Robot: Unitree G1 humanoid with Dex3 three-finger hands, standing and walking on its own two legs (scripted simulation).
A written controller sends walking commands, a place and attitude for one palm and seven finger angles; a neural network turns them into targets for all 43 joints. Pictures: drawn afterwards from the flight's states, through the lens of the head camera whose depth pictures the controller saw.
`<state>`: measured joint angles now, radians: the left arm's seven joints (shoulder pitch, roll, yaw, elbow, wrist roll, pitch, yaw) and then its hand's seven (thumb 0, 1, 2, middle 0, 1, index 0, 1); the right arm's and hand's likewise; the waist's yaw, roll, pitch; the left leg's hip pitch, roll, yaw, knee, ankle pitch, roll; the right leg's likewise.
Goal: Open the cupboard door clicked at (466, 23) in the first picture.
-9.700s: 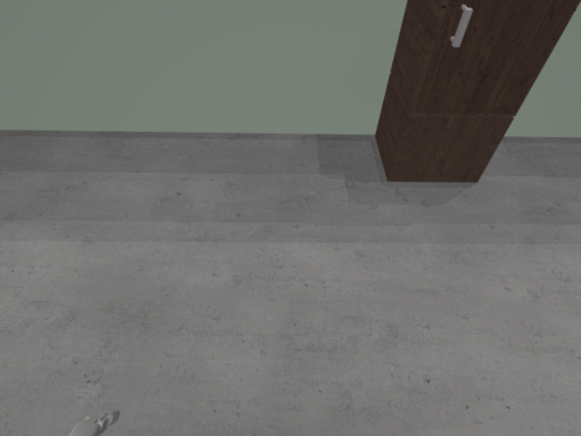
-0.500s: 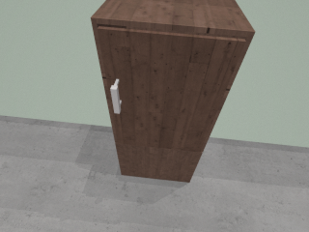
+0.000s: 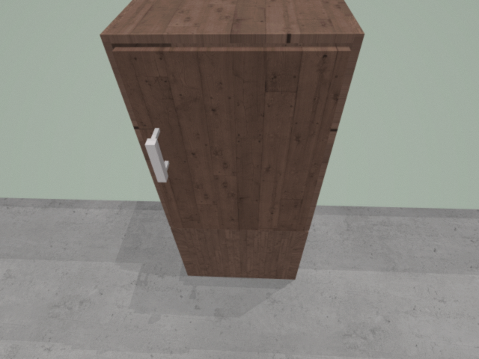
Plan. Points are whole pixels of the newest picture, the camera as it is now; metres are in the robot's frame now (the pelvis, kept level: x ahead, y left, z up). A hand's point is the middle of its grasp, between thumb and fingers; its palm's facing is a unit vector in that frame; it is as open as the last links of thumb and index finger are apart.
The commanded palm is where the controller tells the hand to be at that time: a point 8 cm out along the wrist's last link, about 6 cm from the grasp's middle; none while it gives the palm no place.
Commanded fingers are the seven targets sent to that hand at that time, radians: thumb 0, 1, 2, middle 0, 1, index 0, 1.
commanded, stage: look again from close up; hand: left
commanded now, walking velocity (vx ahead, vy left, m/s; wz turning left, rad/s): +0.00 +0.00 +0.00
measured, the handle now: (159, 155) +0.54 +0.22 +0.02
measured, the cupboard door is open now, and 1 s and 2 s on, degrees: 0 0 0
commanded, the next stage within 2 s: raise the hand with hooked fingers in 0.14 s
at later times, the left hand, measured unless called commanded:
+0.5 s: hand (128, 303) +0.21 +0.19 +0.01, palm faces +0.14 -0.99 -0.05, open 7.8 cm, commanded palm +0.11 +0.25 -0.05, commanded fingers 0.00 0.57 0.76 -0.22 -0.51 -0.22 -0.51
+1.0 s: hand (116, 331) +0.18 +0.22 -0.03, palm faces -0.10 -0.99 -0.02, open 10.6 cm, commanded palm +0.14 +0.29 -0.02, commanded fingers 0.00 -0.01 0.51 -0.27 -0.88 -0.27 -0.88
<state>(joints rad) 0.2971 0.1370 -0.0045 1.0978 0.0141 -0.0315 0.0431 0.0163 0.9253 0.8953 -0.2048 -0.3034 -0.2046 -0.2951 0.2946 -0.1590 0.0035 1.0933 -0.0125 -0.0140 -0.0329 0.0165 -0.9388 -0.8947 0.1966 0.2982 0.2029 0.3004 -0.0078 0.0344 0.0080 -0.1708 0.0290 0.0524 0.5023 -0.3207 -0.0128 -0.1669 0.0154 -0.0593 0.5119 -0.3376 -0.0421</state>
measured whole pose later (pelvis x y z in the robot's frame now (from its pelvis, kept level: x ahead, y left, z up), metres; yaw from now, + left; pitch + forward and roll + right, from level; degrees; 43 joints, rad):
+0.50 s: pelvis -0.03 +0.01 -0.02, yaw +1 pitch +7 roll +1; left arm 0.30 0.16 0.11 0.18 -0.19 -0.37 -0.07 0.01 0.80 0.84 -0.21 -0.38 -0.21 -0.37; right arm 0.19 -0.26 -0.06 0.73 0.01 -0.27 -0.05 0.02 -0.92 -0.89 0.20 0.30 0.20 0.30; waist -0.02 0.01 -0.10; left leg -0.49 0.00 0.06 0.72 -0.37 0.01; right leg -0.49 -0.03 -0.05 0.76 -0.40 -0.02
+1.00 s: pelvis -0.07 +0.02 -0.07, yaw +1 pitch +13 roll -2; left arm 0.21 0.29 0.19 0.08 -0.29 -0.23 -0.37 0.01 0.22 0.60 -0.25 -0.75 -0.25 -0.74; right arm 0.24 -0.18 0.07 0.55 0.04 -0.18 -0.07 0.01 -0.90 -0.89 0.20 0.30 0.21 0.30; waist -0.01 0.03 -0.09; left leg -0.85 0.03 0.00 1.10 -0.47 0.02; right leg -0.81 -0.01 -0.10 1.05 -0.46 -0.02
